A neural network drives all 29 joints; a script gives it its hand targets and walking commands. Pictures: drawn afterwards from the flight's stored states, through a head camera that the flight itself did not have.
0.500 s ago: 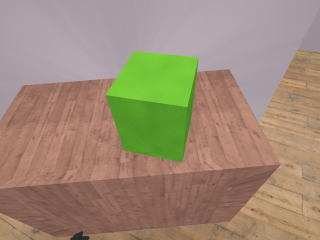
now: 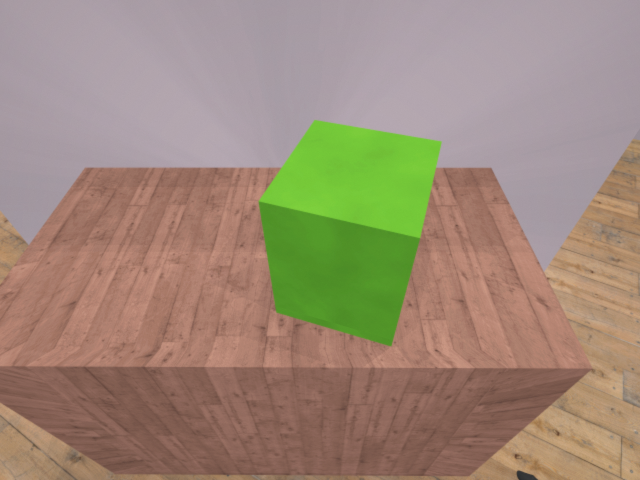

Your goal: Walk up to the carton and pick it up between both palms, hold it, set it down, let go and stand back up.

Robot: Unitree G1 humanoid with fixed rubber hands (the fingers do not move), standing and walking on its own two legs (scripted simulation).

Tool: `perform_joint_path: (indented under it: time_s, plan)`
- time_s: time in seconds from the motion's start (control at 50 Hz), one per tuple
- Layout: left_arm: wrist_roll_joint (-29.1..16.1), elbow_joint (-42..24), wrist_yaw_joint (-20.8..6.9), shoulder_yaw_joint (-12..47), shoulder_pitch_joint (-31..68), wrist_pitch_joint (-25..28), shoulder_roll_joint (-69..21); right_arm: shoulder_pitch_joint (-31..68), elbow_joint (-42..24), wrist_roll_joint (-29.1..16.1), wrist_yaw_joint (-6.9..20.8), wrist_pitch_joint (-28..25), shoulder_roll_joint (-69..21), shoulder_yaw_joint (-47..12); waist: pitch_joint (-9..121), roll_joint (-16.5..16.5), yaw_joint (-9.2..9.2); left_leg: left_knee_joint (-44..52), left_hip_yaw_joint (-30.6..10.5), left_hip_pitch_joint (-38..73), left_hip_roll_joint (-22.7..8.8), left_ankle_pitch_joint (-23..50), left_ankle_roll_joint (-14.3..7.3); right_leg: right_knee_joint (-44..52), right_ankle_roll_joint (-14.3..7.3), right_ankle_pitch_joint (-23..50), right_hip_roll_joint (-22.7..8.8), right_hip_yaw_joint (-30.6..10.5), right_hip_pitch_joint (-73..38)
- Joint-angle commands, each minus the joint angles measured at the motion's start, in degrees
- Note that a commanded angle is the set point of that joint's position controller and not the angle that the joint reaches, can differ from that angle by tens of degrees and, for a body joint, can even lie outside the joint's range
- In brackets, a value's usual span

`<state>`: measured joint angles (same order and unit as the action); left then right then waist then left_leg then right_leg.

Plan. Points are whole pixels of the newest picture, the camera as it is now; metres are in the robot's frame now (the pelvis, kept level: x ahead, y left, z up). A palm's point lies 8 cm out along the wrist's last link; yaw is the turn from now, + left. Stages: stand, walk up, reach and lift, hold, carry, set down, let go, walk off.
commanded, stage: walk up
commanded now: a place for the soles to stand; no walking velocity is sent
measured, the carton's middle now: (353, 233) +0.48 -0.03 +0.04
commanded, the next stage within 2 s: reach and lift in 0.38 s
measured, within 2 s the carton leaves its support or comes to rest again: neither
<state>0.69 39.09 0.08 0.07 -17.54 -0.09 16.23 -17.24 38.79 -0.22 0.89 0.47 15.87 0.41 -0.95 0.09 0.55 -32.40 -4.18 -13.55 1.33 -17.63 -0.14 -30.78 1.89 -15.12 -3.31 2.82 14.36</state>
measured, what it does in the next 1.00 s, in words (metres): stands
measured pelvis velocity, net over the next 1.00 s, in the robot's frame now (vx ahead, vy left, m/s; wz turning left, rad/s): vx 0.02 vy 0.00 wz -0.08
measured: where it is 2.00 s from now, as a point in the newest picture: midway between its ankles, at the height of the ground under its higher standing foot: outside the picture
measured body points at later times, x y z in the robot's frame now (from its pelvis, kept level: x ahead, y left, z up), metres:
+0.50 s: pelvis -0.01 -0.01 -0.01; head +0.01 +0.00 +0.44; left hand +0.12 +0.27 -0.12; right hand +0.14 -0.27 -0.12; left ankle +0.00 +0.12 -0.73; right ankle +0.01 -0.14 -0.73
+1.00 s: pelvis +0.02 +0.00 +0.01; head +0.03 +0.01 +0.46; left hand +0.20 +0.26 -0.06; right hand +0.17 -0.22 -0.07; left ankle +0.00 +0.12 -0.73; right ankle +0.01 -0.14 -0.73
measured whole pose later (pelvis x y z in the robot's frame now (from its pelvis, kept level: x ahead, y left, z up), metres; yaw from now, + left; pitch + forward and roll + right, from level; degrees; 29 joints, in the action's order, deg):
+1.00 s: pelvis +0.02 +0.00 +0.01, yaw -4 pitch -5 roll -1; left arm -1.8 24.5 -4.7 -4.3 -11.8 -10.1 18.4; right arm -15.1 32.5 1.3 -5.0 -9.7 5.1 1.0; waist -6.8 1.1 2.4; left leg -23.6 2.2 -2.0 -2.5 -16.1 0.9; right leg -21.4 1.4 -11.8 -0.3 -1.6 4.3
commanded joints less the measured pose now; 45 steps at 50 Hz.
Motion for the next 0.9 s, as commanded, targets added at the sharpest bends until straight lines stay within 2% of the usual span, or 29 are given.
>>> perform_joint_path:
  time_s: [0.0, 0.36, 0.38, 0.4, 0.42, 0.46, 0.48, 0.54, 0.58, 0.6, 0.7, 0.76, 0.88]
  plan:
    - [0.02, -4.68, 0.33, -2.39, 0.52, 1.18, 7.89, -1.33, -3.76, 0.08, -0.38, -0.91, 7.44, 2.66, 1.12, 0.14, -0.58, 5.37, -5.77, -2.29, -4.74, 11.18, -2.74, 4.82, -3.87, 4.83, -4.15, -4.75, -2.16]
    - [0.17, -4.7, 0.42, -2.57, 1.13, 0.78, 8.77, -2.16, -4.05, 0.3, -0.33, -0.99, 7.74, 3.09, 0.52, -0.33, -0.31, 4.84, -8.35, -5.78, -3.2, 9.88, -2.4, 4.92, -4.57, 0.49, -5.28, -2.28, -4.01]
    - [-0.22, -12.12, 1.3, -3.44, 26.92, -8.53, 10.37, 25.84, 3.54, 7.25, -0.17, -9.41, 0.92, 6.82, 0.63, -4.4, -0.52, 3.21, 7.53, -16.31, -4.51, -5.96, -0.02, -4.69, -4.74, -6.88, 3.5, 1.4, -0.16]
    - [0.38, -14.75, 2.29, -2.0, 21.3, -12.59, 6.83, 20.81, 4.43, 6.68, 1.21, -11.56, 4.85, 8.59, -2.79, -7.55, -0.67, 6.7, 7.15, -25.79, -6.4, -12.9, -1.28, -8.73, -4.12, -2.76, 5.51, 2.63, -11.02]
    - [0.87, -14.44, 1.67, -3.33, 18.46, -14.45, 6.27, 18.91, 5.38, 6.33, 1.68, -11.58, 5.43, 8.92, 0.8, -3.74, -0.59, 4.85, 8.03, -28.77, -6.21, -9.33, -1.96, -10.72, -3.74, -0.33, 4.99, 2.15, -15.76]
    - [1.73, -16.96, 1.1, -4.83, 15.08, -16.61, 6.17, 15.41, 6.68, 5.76, 1.53, -12.22, 4.77, 7.88, 3.77, -1.85, 0.27, 4.38, 8.54, -23.42, -5.81, -5.51, -2.1, -8.35, -3.42, 1.0, 4.4, 1.4, -16.05]
    - [1.99, -18.18, 0.95, -5.4, 13.37, -16.88, 6.84, 13.15, 7.02, 5.01, 1.21, -12.56, 4.54, 7.24, 5.4, -1.43, 0.44, 5.12, 8.96, -19.0, -5.35, -1.3, -2.03, -6.24, -3.19, 3.44, 4.54, 1.6, -16.91]
    - [1.44, -18.26, -0.01, -6.76, 8.61, -16.35, 8.55, 10.47, 5.27, 3.18, -0.47, -12.74, 2.29, 4.54, 4.4, 2.69, 0.45, 5.92, 10.06, -5.65, -2.26, 9.53, -1.25, 1.95, -2.53, 9.02, 3.97, -0.42, -16.11]
    - [0.76, -15.54, -1.11, -7.7, 7.83, -16.05, 10.04, 10.45, 2.37, 3.02, -2.06, -12.21, 0.2, 2.75, 1.61, 5.2, 0.73, 6.56, 10.31, -1.53, -0.43, 9.05, -1.15, 6.19, -1.56, 9.93, 2.46, -2.74, -13.94]
    - [0.86, -14.53, -1.5, -8.3, 8.05, -16.01, 10.71, 10.51, 1.1, 3.07, -2.77, -11.72, -0.58, 2.29, 0.22, 5.1, 1.08, 7.21, 10.65, -1.09, 0.06, 8.52, -1.07, 7.38, -1.19, 9.5, 2.14, -3.39, -13.99]
    - [1.15, -15.94, -2.53, -8.85, 12.31, -14.94, 10.8, 10.72, -4.82, 2.92, -4.57, -9.59, -4.31, 1.64, -4.16, -1.07, 2.26, 11.51, 12.09, -0.56, -0.44, 6.45, -0.41, 10.13, -1.56, 3.51, 2.86, -3.05, -15.09]
    - [0.31, -19.0, -3.06, -8.68, 12.81, -13.28, 10.36, 8.93, -8.75, 2.29, -5.07, -9.54, -5.66, 1.38, -2.23, -2.01, 2.0, 12.66, 12.36, 1.35, -0.98, 7.97, -0.43, 10.48, -1.53, 6.44, 3.11, -2.68, -16.23]
    - [-2.07, -21.15, -4.28, -7.25, 11.17, -9.27, 9.97, 5.76, -12.56, 1.76, -5.94, -11.47, -6.38, 1.96, 0.78, -1.85, 1.33, 12.85, 12.08, 4.74, -1.33, 12.67, 0.27, 11.15, -1.66, 11.45, 3.78, -2.11, -16.7]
